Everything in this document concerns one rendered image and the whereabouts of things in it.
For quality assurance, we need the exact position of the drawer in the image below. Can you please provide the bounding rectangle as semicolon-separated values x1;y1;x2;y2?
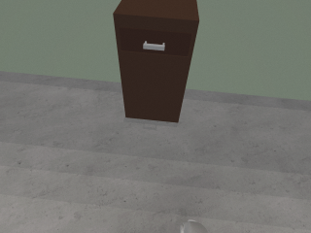
119;26;192;56

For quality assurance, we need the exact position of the cabinet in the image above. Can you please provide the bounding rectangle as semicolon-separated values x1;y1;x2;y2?
113;0;199;123

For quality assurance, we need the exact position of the robot right thigh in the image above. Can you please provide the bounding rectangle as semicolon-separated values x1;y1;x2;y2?
179;221;209;233

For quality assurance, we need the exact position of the handle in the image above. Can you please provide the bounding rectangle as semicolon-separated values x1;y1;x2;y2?
143;41;165;51

